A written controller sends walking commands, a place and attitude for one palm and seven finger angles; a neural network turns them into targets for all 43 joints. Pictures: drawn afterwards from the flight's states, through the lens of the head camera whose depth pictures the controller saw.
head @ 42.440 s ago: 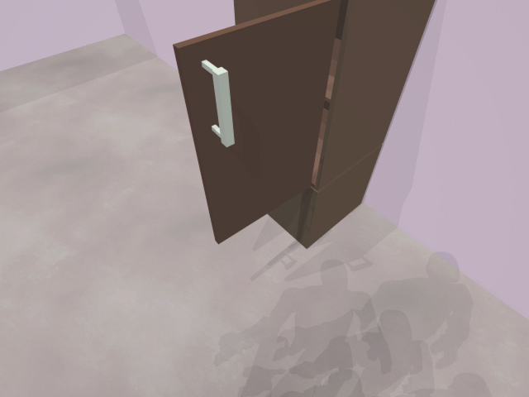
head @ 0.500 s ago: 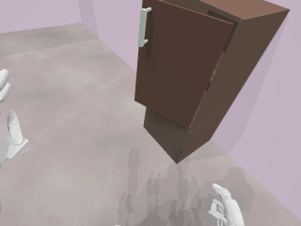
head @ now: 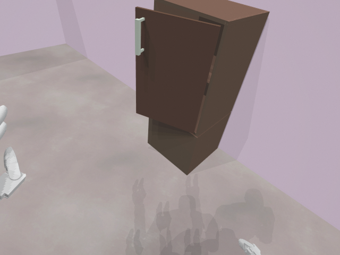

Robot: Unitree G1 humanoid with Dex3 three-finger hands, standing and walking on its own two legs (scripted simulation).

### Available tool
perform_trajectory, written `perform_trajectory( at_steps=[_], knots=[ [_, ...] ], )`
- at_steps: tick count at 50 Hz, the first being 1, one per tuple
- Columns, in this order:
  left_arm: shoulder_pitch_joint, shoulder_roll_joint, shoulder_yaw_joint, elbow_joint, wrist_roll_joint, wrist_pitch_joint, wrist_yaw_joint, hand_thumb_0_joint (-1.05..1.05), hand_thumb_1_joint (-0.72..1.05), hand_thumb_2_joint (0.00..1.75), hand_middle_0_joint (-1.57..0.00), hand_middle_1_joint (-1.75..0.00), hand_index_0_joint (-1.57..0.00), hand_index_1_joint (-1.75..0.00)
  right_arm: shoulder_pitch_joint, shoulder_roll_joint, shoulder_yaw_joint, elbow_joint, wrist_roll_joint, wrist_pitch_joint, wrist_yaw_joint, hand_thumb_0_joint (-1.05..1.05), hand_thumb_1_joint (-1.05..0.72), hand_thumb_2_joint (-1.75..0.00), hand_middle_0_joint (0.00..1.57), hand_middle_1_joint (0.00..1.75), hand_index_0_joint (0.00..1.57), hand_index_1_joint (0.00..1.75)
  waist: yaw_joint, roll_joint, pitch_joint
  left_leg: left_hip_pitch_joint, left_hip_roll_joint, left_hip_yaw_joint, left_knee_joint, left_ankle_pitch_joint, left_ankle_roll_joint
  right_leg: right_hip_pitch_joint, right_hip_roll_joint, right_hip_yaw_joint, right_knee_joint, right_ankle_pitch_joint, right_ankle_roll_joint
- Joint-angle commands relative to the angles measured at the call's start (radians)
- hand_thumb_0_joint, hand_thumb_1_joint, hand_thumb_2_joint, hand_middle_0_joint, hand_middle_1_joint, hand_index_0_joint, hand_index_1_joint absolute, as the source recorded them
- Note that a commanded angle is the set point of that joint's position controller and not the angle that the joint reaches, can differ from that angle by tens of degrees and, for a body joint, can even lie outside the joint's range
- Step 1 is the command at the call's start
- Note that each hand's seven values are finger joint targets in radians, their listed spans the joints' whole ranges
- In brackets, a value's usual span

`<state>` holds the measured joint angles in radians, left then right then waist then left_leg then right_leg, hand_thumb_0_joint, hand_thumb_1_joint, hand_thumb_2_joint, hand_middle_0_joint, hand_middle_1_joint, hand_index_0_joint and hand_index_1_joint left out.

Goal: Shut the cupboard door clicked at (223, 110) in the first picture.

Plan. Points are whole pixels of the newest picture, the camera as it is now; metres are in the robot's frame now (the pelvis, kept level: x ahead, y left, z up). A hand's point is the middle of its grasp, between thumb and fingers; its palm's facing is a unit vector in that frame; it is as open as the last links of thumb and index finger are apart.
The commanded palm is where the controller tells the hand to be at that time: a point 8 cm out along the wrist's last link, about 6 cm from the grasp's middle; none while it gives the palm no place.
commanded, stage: stop stepping back and stand still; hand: left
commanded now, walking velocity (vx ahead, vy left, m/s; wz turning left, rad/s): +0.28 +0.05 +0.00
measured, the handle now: (140, 36) +0.99 +0.13 +0.14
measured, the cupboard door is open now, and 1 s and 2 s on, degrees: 21 21 21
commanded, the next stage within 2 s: let the arm hang, fingers relaxed in 1.00 s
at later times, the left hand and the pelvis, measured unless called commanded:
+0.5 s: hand out of the picture +0.18 +0.30 +0.18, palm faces +0.48 -0.75 -0.45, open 7.4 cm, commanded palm +0.11 +0.33 +0.18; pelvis -0.02 +0.03 -0.01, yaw +3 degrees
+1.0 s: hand out of the picture +0.20 +0.31 +0.17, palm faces +0.42 -0.78 -0.47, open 7.4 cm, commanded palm +0.13 +0.35 +0.18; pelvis +0.00 +0.05 +0.00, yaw +2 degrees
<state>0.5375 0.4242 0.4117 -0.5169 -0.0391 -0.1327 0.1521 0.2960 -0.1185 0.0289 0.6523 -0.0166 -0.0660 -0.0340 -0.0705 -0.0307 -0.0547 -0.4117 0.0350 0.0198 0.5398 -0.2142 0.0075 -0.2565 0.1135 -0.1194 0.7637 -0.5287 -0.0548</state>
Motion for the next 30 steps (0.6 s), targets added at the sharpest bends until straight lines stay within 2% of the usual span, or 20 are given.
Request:
perform_trajectory(
  at_steps=[1,2,3,4,6,9,12,15,16,17,18,19,20,21,24,25,26,27,28,30],
  knots=[
    [-0.023,0.284,0.206,-0.306,0.005,-0.068,0.013,0.0,0.9,0.9,-0.2,-0.3,-0.2,-0.3,-0.162,-0.17,-0.077,-0.144,0.013,-0.013,-0.008,0.0,-0.9,-0.9,0.2,0.3,0.2,0.3,0.083,-0.154,0.029,-0.39,-0.059,0.044,0.491,-0.241,-0.037,0.156,-0.435,0.568,-0.633,-0.128,-0.148],
    [-0.128,0.339,0.265,-0.328,-0.012,-0.09,0.018,0.0,0.9,0.9,-0.2,-0.3,-0.2,-0.3,-0.156,-0.196,-0.077,-0.127,0.001,-0.021,-0.02,0.0,-0.9,-0.9,0.2,0.3,0.2,0.3,0.05,-0.101,0.072,-0.381,-0.03,-0.013,0.689,-0.158,-0.047,-0.006,-0.484,0.542,-0.644,-0.053,-0.197],
    [-0.152,0.324,0.266,-0.252,-0.009,-0.096,0.026,0.0,0.9,0.9,-0.2,-0.3,-0.2,-0.3,-0.134,-0.18,-0.068,-0.107,-0.008,-0.028,-0.023,0.0,-0.9,-0.9,0.2,0.3,0.2,0.3,0.038,-0.065,0.006,-0.374,0.005,-0.048,0.733,-0.143,-0.046,-0.026,-0.508,0.552,-0.66,-0.23,-0.225],
    [-0.091,0.22,0.193,-0.116,-0.01,-0.083,0.028,0.0,0.9,0.9,-0.2,-0.3,-0.2,-0.3,-0.124,-0.17,-0.078,-0.126,0.005,-0.03,-0.037,0.0,-0.9,-0.9,0.2,0.3,0.2,0.3,0.029,-0.033,0.058,-0.345,0.027,-0.054,0.698,-0.108,-0.033,-0.062,-0.444,0.523,-0.653,-0.321,-0.191],
    [-0.084,0.196,0.147,-0.037,-0.007,-0.081,0.025,0.0,0.9,0.9,-0.2,-0.3,-0.2,-0.3,-0.145,-0.196,-0.076,-0.122,0.008,-0.023,-0.051,0.0,-0.9,-0.9,0.2,0.3,0.2,0.3,0.043,0.046,0.132,-0.332,0.043,-0.023,0.639,-0.064,-0.037,-0.096,-0.411,0.464,-0.655,-0.272,-0.157],
    [-0.159,0.159,0.071,-0.03,0.005,-0.088,0.03,0.0,0.9,0.9,-0.2,-0.3,-0.2,-0.3,-0.163,-0.193,-0.065,-0.131,0.01,-0.039,-0.069,0.0,-0.9,-0.9,0.2,0.3,0.2,0.3,0.061,-0.004,0.112,-0.239,0.049,0.029,0.415,-0.123,-0.02,-0.011,-0.385,0.348,-0.601,-0.106,-0.137],
    [-0.199,0.144,0.029,-0.099,0.018,-0.081,0.046,0.0,0.9,0.9,-0.2,-0.3,-0.2,-0.3,-0.164,-0.19,-0.06,-0.148,0.004,-0.062,-0.082,0.0,-0.9,-0.9,0.2,0.3,0.2,0.3,0.077,-0.129,0.066,-0.034,0.016,0.11,0.193,-0.149,-0.002,-0.033,-0.347,0.277,-0.571,-0.121,-0.124],
    [-0.209,0.161,0.047,-0.187,0.011,-0.082,0.061,0.0,0.9,0.9,-0.2,-0.3,-0.2,-0.3,-0.15,-0.2,-0.064,-0.155,0.001,-0.08,-0.09,0.0,-0.9,-0.9,0.2,0.3,0.2,0.3,0.067,-0.072,0.017,0.181,-0.002,0.149,-0.054,-0.088,0.008,-0.014,-0.283,0.188,-0.435,0.01,-0.081],
    [-0.205,0.181,0.068,-0.219,0.005,-0.089,0.063,0.0,0.9,0.9,-0.2,-0.3,-0.2,-0.3,-0.144,-0.211,-0.071,-0.16,0.007,-0.084,-0.091,0.0,-0.9,-0.9,0.2,0.3,0.2,0.3,0.062,-0.009,0.003,0.259,0.033,0.103,-0.112,-0.07,0.022,-0.03,-0.25,0.165,-0.335,0.117,-0.045],
    [-0.201,0.184,0.081,-0.259,0.001,-0.094,0.061,0.0,0.9,0.9,-0.2,-0.3,-0.2,-0.3,-0.142,-0.237,-0.083,-0.172,0.013,-0.08,-0.09,0.0,-0.9,-0.9,0.2,0.3,0.2,0.3,0.055,0.136,-0.014,0.333,0.136,-0.059,-0.161,0.018,0.062,-0.089,-0.188,0.119,-0.186,0.198,0.003],
    [-0.197,0.204,0.102,-0.29,0.004,-0.099,0.061,0.0,0.9,0.9,-0.2,-0.3,-0.2,-0.3,-0.147,-0.252,-0.09,-0.19,0.024,-0.073,-0.082,0.0,-0.9,-0.9,0.2,0.3,0.2,0.3,0.063,0.259,-0.045,0.409,0.256,-0.219,-0.152,0.216,0.094,-0.172,-0.132,0.05,-0.056,0.213,0.041],
    [-0.14,0.2,0.117,-0.238,-0.003,-0.105,0.052,0.0,0.9,0.9,-0.2,-0.3,-0.2,-0.3,-0.145,-0.222,-0.079,-0.176,0.017,-0.072,-0.071,0.0,-0.9,-0.9,0.2,0.3,0.2,0.3,0.061,0.262,-0.028,0.399,0.294,-0.261,-0.185,0.311,0.116,-0.215,-0.115,0.054,-0.043,0.084,0.055],
    [-0.145,0.22,0.137,-0.256,0.0,-0.103,0.044,0.0,0.9,0.9,-0.2,-0.3,-0.2,-0.3,-0.154,-0.21,-0.072,-0.161,0.003,-0.074,-0.064,0.0,-0.9,-0.9,0.2,0.3,0.2,0.3,0.049,0.324,0.014,0.305,0.307,-0.275,-0.223,0.287,0.128,-0.187,-0.122,0.059,-0.012,0.049,0.057],
    [-0.134,0.232,0.157,-0.273,0.005,-0.106,0.041,0.0,0.9,0.9,-0.2,-0.3,-0.2,-0.3,-0.156,-0.207,-0.073,-0.161,0.001,-0.076,-0.056,0.0,-0.9,-0.9,0.2,0.3,0.2,0.3,0.055,0.333,0.037,0.243,0.294,-0.22,-0.217,0.276,0.124,-0.134,-0.129,0.065,-0.042,0.08,0.055],
    [-0.023,0.213,0.173,-0.266,-0.003,-0.106,0.031,0.0,0.9,0.9,-0.2,-0.3,-0.2,-0.3,-0.148,-0.208,-0.072,-0.18,0.023,-0.078,-0.032,0.0,-0.9,-0.9,0.2,0.3,0.2,0.3,0.067,0.254,0.001,0.106,0.206,-0.023,-0.101,0.202,0.054,0.098,-0.112,0.044,-0.28,0.3,0.057],
    [0.001,0.212,0.184,-0.236,-0.007,-0.107,0.03,0.0,0.9,0.9,-0.2,-0.3,-0.2,-0.3,-0.144,-0.206,-0.073,-0.186,0.027,-0.076,-0.026,0.0,-0.9,-0.9,0.2,0.3,0.2,0.3,0.062,0.202,-0.013,0.039,0.168,0.014,-0.065,0.115,0.034,0.173,-0.131,0.08,-0.301,0.38,0.047],
    [0.034,0.193,0.178,-0.206,-0.016,-0.103,0.027,0.0,0.9,0.9,-0.2,-0.3,-0.2,-0.3,-0.131,-0.202,-0.077,-0.189,0.036,-0.072,-0.019,0.0,-0.9,-0.9,0.2,0.3,0.2,0.3,0.061,0.102,-0.024,0.017,0.107,0.052,-0.002,0.022,0.006,0.179,-0.172,0.161,-0.319,0.461,0.022],
    [0.074,0.198,0.183,-0.182,-0.023,-0.098,0.029,0.0,0.9,0.9,-0.2,-0.3,-0.2,-0.3,-0.118,-0.194,-0.082,-0.191,0.04,-0.063,-0.016,0.0,-0.9,-0.9,0.2,0.3,0.2,0.3,0.054,-0.038,-0.052,0.02,0.044,0.077,0.11,-0.033,-0.018,0.152,-0.259,0.31,-0.366,0.555,-0.019],
    [0.1,0.184,0.171,-0.153,-0.025,-0.091,0.034,0.0,0.9,0.9,-0.2,-0.3,-0.2,-0.3,-0.11,-0.189,-0.08,-0.187,0.041,-0.052,-0.012,0.0,-0.9,-0.9,0.2,0.3,0.2,0.3,0.049,-0.094,-0.067,-0.015,0.001,0.067,0.19,-0.103,-0.033,0.172,-0.343,0.402,-0.401,0.67,-0.064],
    [0.059,0.2,0.175,-0.148,-0.017,-0.104,0.045,0.0,0.9,0.9,-0.2,-0.3,-0.2,-0.3,-0.132,-0.173,-0.06,-0.176,0.034,-0.04,-0.018,0.0,-0.9,-0.9,0.2,0.3,0.2,0.3,0.054,-0.087,-0.054,-0.06,0.009,0.014,0.205,-0.239,-0.028,0.209,-0.381,0.382,-0.388,0.766,-0.093]
  ],
)
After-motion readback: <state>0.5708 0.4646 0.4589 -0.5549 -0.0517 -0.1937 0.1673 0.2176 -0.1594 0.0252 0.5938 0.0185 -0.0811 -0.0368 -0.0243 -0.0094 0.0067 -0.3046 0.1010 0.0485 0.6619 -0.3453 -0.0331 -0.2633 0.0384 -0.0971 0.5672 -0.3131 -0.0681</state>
